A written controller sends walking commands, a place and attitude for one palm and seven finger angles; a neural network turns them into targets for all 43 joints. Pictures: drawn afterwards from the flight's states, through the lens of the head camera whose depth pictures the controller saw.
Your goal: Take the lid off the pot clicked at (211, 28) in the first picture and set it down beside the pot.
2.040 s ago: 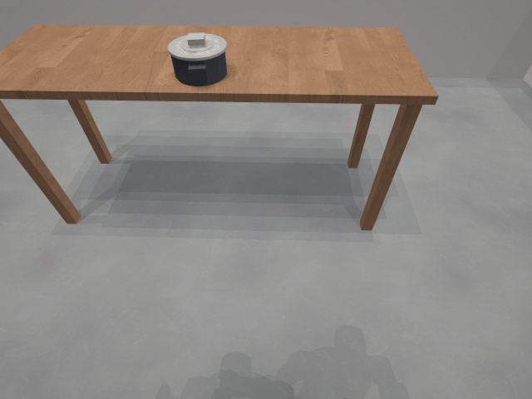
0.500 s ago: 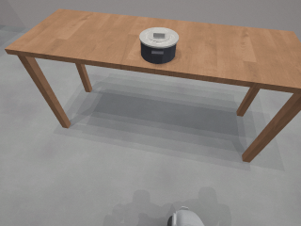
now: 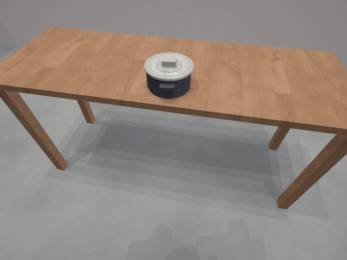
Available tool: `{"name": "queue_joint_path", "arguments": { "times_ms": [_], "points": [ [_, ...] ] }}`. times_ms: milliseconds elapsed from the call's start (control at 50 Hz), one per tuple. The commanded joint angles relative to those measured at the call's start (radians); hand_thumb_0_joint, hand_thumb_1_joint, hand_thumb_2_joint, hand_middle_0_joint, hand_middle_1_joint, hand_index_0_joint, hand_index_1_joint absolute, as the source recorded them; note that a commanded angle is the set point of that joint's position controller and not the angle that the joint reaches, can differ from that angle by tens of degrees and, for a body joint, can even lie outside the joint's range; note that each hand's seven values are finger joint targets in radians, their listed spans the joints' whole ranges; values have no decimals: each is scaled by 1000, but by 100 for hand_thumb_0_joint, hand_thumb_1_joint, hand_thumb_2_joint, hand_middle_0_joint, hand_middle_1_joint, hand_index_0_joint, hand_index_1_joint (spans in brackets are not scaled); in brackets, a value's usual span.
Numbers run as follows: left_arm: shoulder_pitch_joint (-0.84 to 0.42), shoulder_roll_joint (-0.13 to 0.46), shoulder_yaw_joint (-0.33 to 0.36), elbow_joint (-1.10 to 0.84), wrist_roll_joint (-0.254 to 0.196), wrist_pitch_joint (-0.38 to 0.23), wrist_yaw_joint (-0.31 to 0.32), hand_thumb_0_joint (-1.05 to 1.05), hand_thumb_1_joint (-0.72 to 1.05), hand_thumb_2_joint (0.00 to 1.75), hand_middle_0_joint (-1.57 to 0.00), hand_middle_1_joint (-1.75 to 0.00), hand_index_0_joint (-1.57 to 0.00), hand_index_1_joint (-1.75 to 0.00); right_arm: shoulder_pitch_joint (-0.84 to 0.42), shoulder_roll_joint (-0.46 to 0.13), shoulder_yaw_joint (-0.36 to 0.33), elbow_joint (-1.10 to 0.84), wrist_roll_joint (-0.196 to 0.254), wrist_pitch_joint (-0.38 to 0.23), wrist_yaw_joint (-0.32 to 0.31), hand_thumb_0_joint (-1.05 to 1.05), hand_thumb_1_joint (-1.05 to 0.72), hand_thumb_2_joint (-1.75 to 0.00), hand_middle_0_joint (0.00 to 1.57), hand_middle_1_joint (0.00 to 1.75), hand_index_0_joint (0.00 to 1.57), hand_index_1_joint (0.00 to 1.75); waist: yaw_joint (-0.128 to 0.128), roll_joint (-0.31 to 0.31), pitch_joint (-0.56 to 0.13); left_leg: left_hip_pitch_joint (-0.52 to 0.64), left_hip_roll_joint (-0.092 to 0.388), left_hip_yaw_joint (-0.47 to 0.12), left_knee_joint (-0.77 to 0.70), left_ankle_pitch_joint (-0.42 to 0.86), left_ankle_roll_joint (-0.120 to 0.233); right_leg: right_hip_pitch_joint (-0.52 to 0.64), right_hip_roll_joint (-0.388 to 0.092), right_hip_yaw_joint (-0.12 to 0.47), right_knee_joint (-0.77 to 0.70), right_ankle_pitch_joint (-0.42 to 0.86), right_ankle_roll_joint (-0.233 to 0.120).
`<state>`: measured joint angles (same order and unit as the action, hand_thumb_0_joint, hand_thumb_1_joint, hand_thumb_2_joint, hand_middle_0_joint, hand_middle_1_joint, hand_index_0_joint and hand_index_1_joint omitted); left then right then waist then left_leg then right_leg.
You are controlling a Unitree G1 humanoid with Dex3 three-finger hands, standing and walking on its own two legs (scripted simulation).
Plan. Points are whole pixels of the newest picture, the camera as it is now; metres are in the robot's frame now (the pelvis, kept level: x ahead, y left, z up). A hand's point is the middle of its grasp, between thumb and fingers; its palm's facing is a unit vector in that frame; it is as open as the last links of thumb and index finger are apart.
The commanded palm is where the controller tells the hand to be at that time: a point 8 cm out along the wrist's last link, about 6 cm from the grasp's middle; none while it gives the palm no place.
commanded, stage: take the last steps up to it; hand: left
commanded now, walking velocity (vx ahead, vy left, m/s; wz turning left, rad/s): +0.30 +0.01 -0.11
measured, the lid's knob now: (169, 60) +0.75 +0.09 +0.07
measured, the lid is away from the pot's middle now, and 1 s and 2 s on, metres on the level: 0.00 0.00 0.00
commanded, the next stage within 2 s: come to a stop and stand still in 0.70 s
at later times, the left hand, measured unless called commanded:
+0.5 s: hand (127, 253) +0.17 +0.14 -0.16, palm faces -0.02 -0.97 -0.23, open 7.4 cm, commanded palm none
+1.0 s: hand (125, 236) +0.22 +0.17 -0.19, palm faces +0.01 -0.98 -0.17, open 7.4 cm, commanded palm none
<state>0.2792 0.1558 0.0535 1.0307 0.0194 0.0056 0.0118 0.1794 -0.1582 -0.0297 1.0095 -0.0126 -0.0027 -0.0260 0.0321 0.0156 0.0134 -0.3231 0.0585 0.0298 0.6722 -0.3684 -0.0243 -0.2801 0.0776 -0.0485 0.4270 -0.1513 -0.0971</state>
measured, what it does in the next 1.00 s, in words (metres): walks ahead: left foot, then right foot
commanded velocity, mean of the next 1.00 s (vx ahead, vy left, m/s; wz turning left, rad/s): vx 0.12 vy -0.01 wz -0.02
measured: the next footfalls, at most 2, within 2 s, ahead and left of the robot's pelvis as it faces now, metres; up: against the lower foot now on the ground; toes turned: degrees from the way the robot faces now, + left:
left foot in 0.06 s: +0.04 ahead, +0.13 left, +0.00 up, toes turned +3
right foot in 0.40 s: +0.16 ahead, -0.14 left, +0.00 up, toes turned -11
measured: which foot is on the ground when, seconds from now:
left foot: up 0.00-0.04, down 0.06-0.42, up 0.44-0.84, down 0.86-1.00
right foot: down 0.00-0.08, up 0.10-0.38, down 0.40-0.86, up 0.88-1.00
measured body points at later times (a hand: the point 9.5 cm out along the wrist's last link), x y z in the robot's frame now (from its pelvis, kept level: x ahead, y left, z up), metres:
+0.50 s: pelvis +0.11 -0.04 -0.01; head +0.13 -0.07 +0.44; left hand +0.17 +0.20 -0.15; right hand +0.02 -0.26 -0.17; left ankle +0.03 +0.11 -0.68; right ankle +0.12 -0.13 -0.74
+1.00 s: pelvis +0.23 -0.01 +0.00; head +0.26 +0.02 +0.45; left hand +0.22 +0.22 -0.17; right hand +0.32 -0.23 -0.14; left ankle +0.28 +0.09 -0.74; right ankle +0.15 -0.13 -0.70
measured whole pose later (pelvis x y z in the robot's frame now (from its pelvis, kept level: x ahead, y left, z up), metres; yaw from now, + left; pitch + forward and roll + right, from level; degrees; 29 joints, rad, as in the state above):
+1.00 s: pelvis +0.23 -0.01 +0.00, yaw -4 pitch -1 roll +0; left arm 0.31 0.17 0.03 1.11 0.01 0.01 0.05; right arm 0.13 -0.11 -0.01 1.02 -0.01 -0.03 -0.04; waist 0.04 -0.06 0.08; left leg -0.28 0.02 0.12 0.50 -0.20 0.04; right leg -0.26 -0.04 -0.02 0.86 -0.55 0.01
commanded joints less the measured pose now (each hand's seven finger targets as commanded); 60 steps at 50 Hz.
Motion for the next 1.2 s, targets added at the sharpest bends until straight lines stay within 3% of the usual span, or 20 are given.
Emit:
{"name": "queue_joint_path", "arguments": {
  "times_ms": [0, 60, 160, 280, 340, 360, 380, 400, 420, 460, 500, 560, 740, 800, 820, 840, 860, 940, 1040, 1180],
  "points": [
    [28, 134, 31, -44, -11, -23, 6, 0, 90, 90, -20, -30, -20, -30, 175, -63, -7, 21, 1, -29, -6, 0, -90, -90, 20, 30, 20, 30, -44, -78, -45, 225, -4, -3, -262, 86, 10, -44, -218, 260, -147, -162, -32],
    [-3, 60, 20, -81, -6, -31, -10, 0, 90, 90, -20, -30, -20, -30, 232, -184, -36, 5, -20, -26, -6, 0, -90, -90, 20, 30, 20, 30, -69, 241, 94, 222, 319, -412, -541, -231, 186, -309, -33, 5, 250, -294, 58],
    [3, 72, 31, -62, 11, -28, -33, 0, 90, 90, -20, -30, -20, -30, 168, -124, -15, -10, -13, -57, -10, 0, -90, -90, 20, 30, 20, 30, -26, 78, 123, 180, 221, -196, -540, 62, 192, -342, -119, 52, 588, -192, 71],
    [-93, 47, 17, -101, 2, -34, -41, 0, 90, 90, -20, -30, -20, -30, 249, -147, -26, 37, -20, -64, -8, 0, -90, -90, 20, 30, 20, 30, -68, 143, 65, 261, 208, -68, -451, 327, 193, -217, -139, -41, 302, -227, 89],
    [12, 61, 27, -59, 3, -46, -40, 0, 90, 90, -20, -30, -20, -30, 237, -145, -29, 54, -15, -53, -4, 0, -90, -90, 20, 30, 20, 30, -14, 88, 31, 137, 164, -17, -299, 261, 140, 69, -91, -86, 84, -95, 78],
    [128, 103, 37, -18, 7, -55, -34, 0, 90, 90, -20, -30, -20, -30, 225, -133, -25, 54, -6, -55, 2, 0, -90, -90, 20, 30, 20, 30, 40, 8, -19, 42, 104, 41, -150, 186, 99, 248, -122, -31, 34, -58, 64],
    [252, 209, 59, 22, 15, -68, -20, 0, 90, 90, -20, -30, -20, -30, 213, -74, -15, 30, 7, -60, 12, 0, -90, -90, 20, 30, 20, 30, 87, -248, -86, -193, 10, 114, 113, -39, 49, 459, -357, 289, -57, -126, -15],
    [324, 278, 68, 37, -2, -67, -10, 0, 90, 90, -20, -30, -20, -30, 157, -79, -13, -12, 2, -60, 14, 0, -90, -90, 20, 30, 20, 30, 104, -318, -92, -310, -23, 86, 346, -264, 35, 456, -524, 548, -196, -84, -102],
    [292, 246, 62, 32, -7, -64, -3, 0, 90, 90, -20, -30, -20, -30, 126, -91, -24, -15, -4, -58, 13, 0, -90, -90, 20, 30, 20, 30, 90, -200, -43, -348, 14, 5, 458, -210, 41, 405, -515, 499, -192, -43, -139],
    [169, 188, 45, 10, -7, -69, 5, 0, 90, 90, -20, -30, -20, -30, 119, -71, -23, 5, -4, -49, 15, 0, -90, -90, 20, 30, 20, 30, 39, -184, 21, -318, 59, -19, 510, -91, 36, 233, -473, 428, -207, -48, -124],
    [90, 117, 22, -10, -2, -75, 10, 0, 90, 90, -20, -30, -20, -30, 140, -49, -25, 27, -10, -33, 22, 0, -90, -90, 20, 30, 20, 30, -16, -117, 60, -246, 74, -11, 443, -3, 15, 114, -401, 237, -209, 120, -90],
    [92, 110, 13, 0, 0, -83, 11, 0, 90, 90, -20, -30, -20, -30, 161, -19, -22, 36, -6, -18, 30, 0, -90, -90, 20, 30, 20, 30, -42, -113, 50, -183, 56, 36, 340, 82, -11, 68, -354, 103, -207, 277, -65],
    [130, 155, 20, 36, 6, -77, 16, 0, 90, 90, -20, -30, -20, -30, 5, -38, -22, -33, 0, -30, 45, 0, -90, -90, 20, 30, 20, 30, -5, -146, 75, -85, 6, 56, 4, 127, 11, 140, -358, 82, -168, 278, -47],
    [109, 117, 13, 44, 2, -62, 22, 0, 90, 90, -20, -30, -20, -30, 132, -63, -20, 12, -7, -46, 29, 0, -90, -90, 20, 30, 20, 30, -66, -96, 41, 149, -22, 50, -213, 279, 26, 107, -272, 29, 44, 300, 10],
    [137, 78, 1, 44, -6, -56, 24, 0, 90, 90, -20, -30, -20, -30, 206, -119, -29, 28, -14, -56, 16, 0, -90, -90, 20, 30, 20, 30, -81, 33, -41, 297, 83, -40, -226, 581, 51, 47, -194, -17, 204, 159, 56],
    [190, 40, -10, 42, -19, -48, 27, 0, 90, 90, -20, -30, -20, -30, 231, -190, -36, 24, -11, -53, 6, 0, -90, -90, 20, 30, 20, 30, -61, 180, -117, 401, 282, -249, -238, 932, 140, -66, -106, -62, 347, -271, 100],
    [211, 32, -13, 49, -21, -38, 38, 0, 90, 90, -20, -30, -20, -30, 203, -192, -26, 17, -4, -36, -5, 0, -90, -90, 20, 30, 20, 30, -47, 194, -135, 319, 339, -264, -294, 1051, 213, -23, -107, 8, 453, -498, 103],
    [146, 67, -9, 65, -11, 5, 42, 0, 90, 90, -20, -30, -20, -30, 38, -113, -1, 1, 1, -16, -28, 0, -90, -90, 20, 30, 20, 30, -17, 143, 8, 121, 273, -160, -349, 921, 198, -17, -152, 77, 494, -396, 114],
    [101, 91, 15, 4, -3, 41, 32, 0, 90, 90, -20, -30, -20, -30, 50, -145, -36, -17, 0, 8, -35, 0, -90, -90, 20, 30, 20, 30, -33, 50, -70, 190, 284, -114, -337, 846, 214, -111, -120, 82, 610, -332, 122],
    [42, 74, 14, -54, -3, 45, 18, 0, 90, 90, -20, -30, -20, -30, -9, -164, -51, -40, -15, 20, -14, 0, -90, -90, 20, 30, 20, 30, -36, 188, -61, 111, 237, -106, -390, 352, 179, -40, -120, 37, 374, -296, 108]
  ]
}}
